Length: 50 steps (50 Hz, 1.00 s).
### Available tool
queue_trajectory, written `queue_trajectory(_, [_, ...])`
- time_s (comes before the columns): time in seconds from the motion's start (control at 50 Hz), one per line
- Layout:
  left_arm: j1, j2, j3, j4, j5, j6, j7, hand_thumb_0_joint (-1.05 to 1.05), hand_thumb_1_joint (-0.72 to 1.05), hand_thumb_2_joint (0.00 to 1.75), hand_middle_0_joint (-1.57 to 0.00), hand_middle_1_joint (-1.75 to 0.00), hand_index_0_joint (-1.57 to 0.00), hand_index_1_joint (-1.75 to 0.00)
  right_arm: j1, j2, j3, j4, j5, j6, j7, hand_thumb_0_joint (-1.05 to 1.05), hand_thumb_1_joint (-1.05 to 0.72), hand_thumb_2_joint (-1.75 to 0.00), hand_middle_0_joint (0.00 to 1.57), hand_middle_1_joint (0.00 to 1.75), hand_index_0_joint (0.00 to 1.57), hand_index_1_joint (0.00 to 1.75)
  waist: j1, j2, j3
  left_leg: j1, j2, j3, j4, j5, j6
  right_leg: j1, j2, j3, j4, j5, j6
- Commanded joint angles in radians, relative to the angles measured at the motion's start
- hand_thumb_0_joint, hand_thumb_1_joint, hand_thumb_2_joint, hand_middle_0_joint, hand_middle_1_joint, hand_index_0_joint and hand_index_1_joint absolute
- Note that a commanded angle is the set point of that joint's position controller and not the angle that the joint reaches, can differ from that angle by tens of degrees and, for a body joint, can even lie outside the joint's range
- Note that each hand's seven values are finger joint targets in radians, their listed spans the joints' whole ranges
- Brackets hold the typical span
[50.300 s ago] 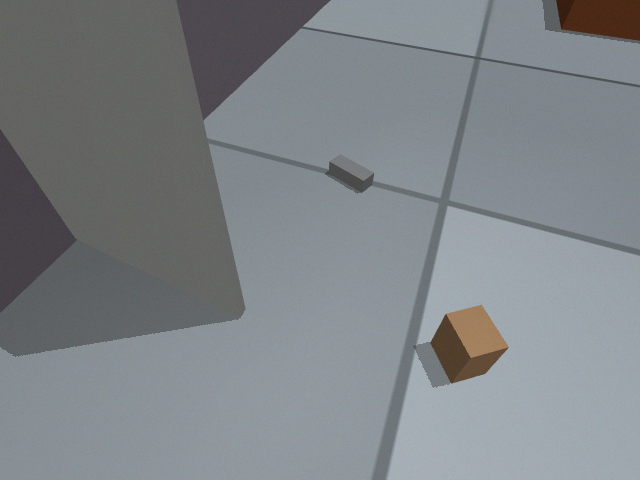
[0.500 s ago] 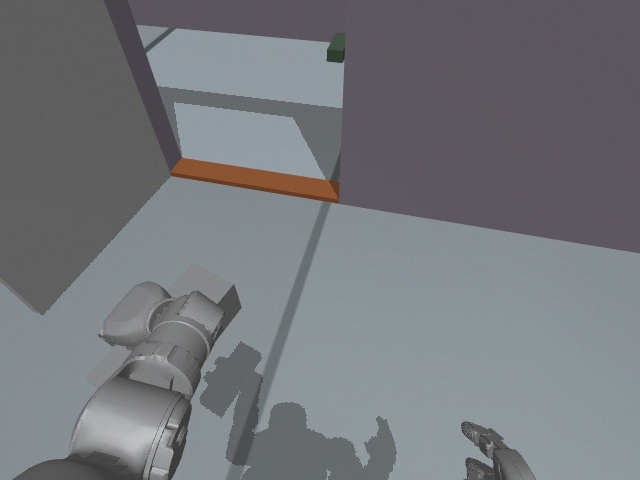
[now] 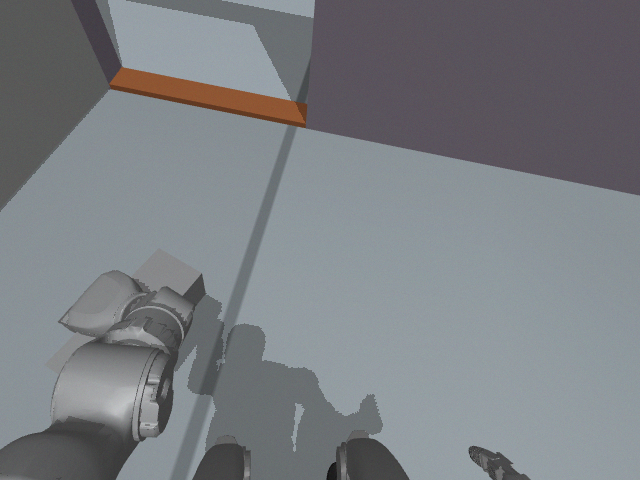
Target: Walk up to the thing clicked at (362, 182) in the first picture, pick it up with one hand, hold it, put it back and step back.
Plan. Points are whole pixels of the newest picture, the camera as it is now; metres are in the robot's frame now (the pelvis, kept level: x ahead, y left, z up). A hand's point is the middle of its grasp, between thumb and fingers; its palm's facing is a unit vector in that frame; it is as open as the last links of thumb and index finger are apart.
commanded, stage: crouch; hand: left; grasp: from above
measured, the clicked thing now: (136, 324) +0.34 +0.25 -0.13
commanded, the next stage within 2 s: lower in 1.56 s
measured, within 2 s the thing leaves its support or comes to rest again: neither
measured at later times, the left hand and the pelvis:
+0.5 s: hand (181, 331) +0.39 +0.24 -0.34, palm faces -0.12 -0.40 -0.91, open 10.9 cm; pelvis -0.07 +0.01 -0.22, yaw -2 degrees
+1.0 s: hand (199, 336) +0.42 +0.23 -0.47, palm faces -0.14 -0.41 -0.90, open 10.8 cm; pelvis -0.07 +0.01 -0.33, yaw -3 degrees
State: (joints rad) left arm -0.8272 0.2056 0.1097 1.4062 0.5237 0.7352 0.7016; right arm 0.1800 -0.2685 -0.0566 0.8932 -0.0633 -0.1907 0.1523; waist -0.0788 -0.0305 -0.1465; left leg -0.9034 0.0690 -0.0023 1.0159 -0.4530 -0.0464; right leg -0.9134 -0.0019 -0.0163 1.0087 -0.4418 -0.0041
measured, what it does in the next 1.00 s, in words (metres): lowers itself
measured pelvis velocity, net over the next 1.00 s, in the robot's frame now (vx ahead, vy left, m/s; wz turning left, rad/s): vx -0.07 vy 0.01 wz -0.06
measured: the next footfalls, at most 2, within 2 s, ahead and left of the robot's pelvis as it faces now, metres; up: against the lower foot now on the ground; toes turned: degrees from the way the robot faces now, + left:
none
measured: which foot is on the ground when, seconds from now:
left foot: down 0.00-1.00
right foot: down 0.00-1.00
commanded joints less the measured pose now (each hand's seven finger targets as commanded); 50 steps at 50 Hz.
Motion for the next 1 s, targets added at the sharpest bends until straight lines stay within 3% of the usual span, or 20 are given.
queue_trajectory(0.0, [-0.459, 0.117, 0.041, -0.052, -0.010, -0.044, 0.112, 0.00, 0.37, 0.87, -0.80, -0.78, -0.80, -0.79, 0.034, -0.138, -0.035, -0.054, -0.028, -0.035, 0.019, 0.00, -0.87, -0.89, 0.20, 0.30, 0.20, 0.30, -0.024, 0.104, -0.447, -0.002, -0.051, 0.031, 0.112, 0.303, -0.001, 0.047, 0.028, -0.001, 0.100, 0.366, -0.020])
queue_trajectory(0.06, [-0.497, 0.157, 0.067, -0.026, -0.012, -0.084, 0.125, 0.00, 0.34, 0.92, -0.81, -0.78, -0.79, -0.80, 0.011, -0.150, -0.024, -0.050, -0.036, -0.027, 0.026, 0.00, -0.87, -0.89, 0.20, 0.30, 0.20, 0.30, -0.042, 0.103, -0.458, -0.160, -0.060, 0.022, 0.225, 0.167, 0.007, -0.125, 0.035, -0.010, 0.182, 0.223, -0.019])
queue_trajectory(0.16, [-0.612, 0.261, 0.077, -0.067, 0.046, -0.145, 0.110, 0.00, 0.38, 0.94, -0.85, -0.82, -0.83, -0.84, 0.044, -0.174, -0.014, -0.038, -0.033, -0.009, 0.024, 0.00, -0.88, -0.89, 0.20, 0.30, 0.20, 0.30, -0.097, 0.101, -0.631, -0.286, -0.059, 0.006, 0.392, 0.104, 0.008, -0.259, 0.037, -0.019, 0.321, 0.155, -0.007])
queue_trajectory(0.2, [-0.654, 0.312, 0.073, -0.068, 0.077, -0.167, 0.097, 0.00, 0.43, 0.90, -0.89, -0.80, -0.88, -0.81, 0.057, -0.198, -0.029, -0.019, -0.033, -0.009, 0.021, 0.00, -0.88, -0.89, 0.20, 0.30, 0.20, 0.30, -0.106, 0.145, -0.672, -0.331, -0.052, -0.003, 0.442, 0.064, 0.007, -0.329, 0.038, -0.030, 0.370, 0.090, -0.007])
queue_trajectory(0.24, [-0.696, 0.385, 0.097, -0.091, 0.091, -0.186, 0.090, 0.00, 0.43, 0.87, -0.90, -0.78, -0.89, -0.80, 0.066, -0.183, -0.013, -0.018, -0.035, -0.003, 0.020, 0.00, -0.89, -0.90, 0.20, 0.30, 0.20, 0.30, -0.108, 0.186, -0.724, -0.362, -0.050, -0.003, 0.489, 0.030, 0.006, -0.371, 0.035, -0.032, 0.409, 0.034, -0.008])
queue_trajectory(0.3, [-0.750, 0.446, 0.117, -0.091, 0.113, -0.187, 0.085, 0.00, 0.45, 0.84, -0.93, -0.73, -0.91, -0.75, 0.078, -0.193, -0.012, -0.011, -0.037, 0.003, 0.016, 0.00, -0.89, -0.90, 0.20, 0.30, 0.20, 0.30, -0.115, 0.252, -0.801, -0.366, -0.038, -0.009, 0.530, 0.015, -0.002, -0.421, 0.033, -0.055, 0.487, 0.029, -0.016])
queue_trajectory(0.38, [-0.795, 0.464, 0.127, -0.073, 0.122, -0.180, 0.073, 0.00, 0.44, 0.80, -0.93, -0.66, -0.91, -0.68, 0.083, -0.189, -0.014, -0.001, -0.043, 0.003, 0.015, 0.00, -0.89, -0.90, 0.20, 0.30, 0.20, 0.30, -0.142, 0.324, -0.814, -0.423, -0.031, -0.027, 0.601, -0.050, 0.003, -0.553, 0.025, -0.066, 0.575, -0.020, -0.018])
queue_trajectory(0.48, [-0.782, 0.448, 0.147, 0.036, 0.084, -0.176, 0.050, 0.00, 0.40, 0.79, -0.90, -0.59, -0.87, -0.63, 0.117, -0.196, -0.020, 0.014, -0.038, -0.002, 0.027, 0.00, -0.88, -0.90, 0.20, 0.30, 0.20, 0.30, -0.187, 0.288, -0.743, -0.562, -0.030, -0.031, 0.713, -0.060, 0.017, -0.665, 0.025, -0.074, 0.651, -0.031, -0.008])
queue_trajectory(0.58, [-0.777, 0.471, 0.181, 0.109, 0.077, -0.167, 0.052, 0.00, 0.42, 0.81, -0.90, -0.66, -0.88, -0.68, 0.158, -0.217, -0.028, 0.013, -0.044, -0.010, 0.052, 0.00, -0.89, -0.90, 0.20, 0.30, 0.20, 0.30, -0.215, 0.225, -0.693, -0.695, -0.038, -0.026, 0.811, -0.042, 0.031, -0.728, 0.025, -0.075, 0.725, -0.006, 0.002])
queue_trajectory(0.74, [-0.824, 0.556, 0.214, 0.113, 0.122, -0.162, 0.060, 0.00, 0.43, 0.78, -0.87, -0.72, -0.87, -0.72, 0.196, -0.240, -0.020, -0.002, -0.054, -0.009, 0.096, 0.00, -0.89, -0.90, 0.20, 0.30, 0.20, 0.30, -0.216, 0.279, -0.699, -0.792, -0.043, -0.001, 0.938, 0.008, 0.033, -0.779, 0.025, -0.069, 0.854, 0.076, 0.007])
queue_trajectory(0.78, [-0.889, 0.588, 0.219, 0.059, 0.142, -0.165, 0.060, 0.00, 0.42, 0.76, -0.88, -0.71, -0.88, -0.71, 0.202, -0.254, -0.024, -0.003, -0.051, -0.010, 0.104, 0.00, -0.90, -0.90, 0.20, 0.30, 0.20, 0.30, -0.212, 0.347, -0.740, -0.768, -0.042, -0.002, 0.962, 0.016, 0.031, -0.804, 0.023, -0.071, 0.885, 0.087, 0.002])
queue_trajectory(0.82, [-0.891, 0.595, 0.212, 0.071, 0.169, -0.172, 0.055, 0.00, 0.43, 0.75, -0.88, -0.71, -0.88, -0.71, 0.202, -0.251, -0.024, 0.000, -0.058, -0.005, 0.112, 0.00, -0.90, -0.90, 0.20, 0.30, 0.20, 0.30, -0.218, 0.353, -0.732, -0.785, -0.042, 0.000, 0.982, -0.009, 0.031, -0.824, 0.027, -0.076, 0.902, 0.059, 0.002])
queue_trajectory(0.84, [-0.888, 0.608, 0.214, 0.057, 0.181, -0.177, 0.053, 0.00, 0.45, 0.77, -0.89, -0.73, -0.89, -0.73, 0.207, -0.256, -0.026, -0.006, -0.055, -0.005, 0.115, 0.00, -0.90, -0.90, 0.20, 0.30, 0.20, 0.30, -0.207, 0.377, -0.749, -0.795, -0.042, 0.004, 0.988, -0.012, 0.031, -0.819, 0.029, -0.076, 0.908, 0.051, 0.000])
queue_trajectory(0.92, [-0.887, 0.613, 0.230, 0.038, 0.173, -0.193, 0.041, 0.00, 0.55, 0.82, -0.96, -0.74, -0.96, -0.75, 0.224, -0.257, -0.035, -0.009, -0.059, -0.001, 0.129, 0.00, -0.90, -0.90, 0.20, 0.30, 0.20, 0.30, -0.211, 0.357, -0.805, -0.800, -0.040, 0.005, 1.016, 0.003, 0.033, -0.786, 0.029, -0.084, 0.937, 0.063, 0.003])
queue_trajectory(0.98, [-0.904, 0.605, 0.227, 0.068, 0.168, -0.199, 0.032, 0.00, 0.61, 0.80, -1.00, -0.73, -1.00, -0.73, 0.240, -0.271, -0.039, 0.001, -0.063, -0.003, 0.133, 0.00, -0.90, -0.90, 0.20, 0.30, 0.20, 0.30, -0.234, 0.328, -0.768, -0.855, -0.041, 0.002, 1.047, -0.027, 0.044, -0.811, 0.029, -0.086, 0.948, 0.042, 0.008])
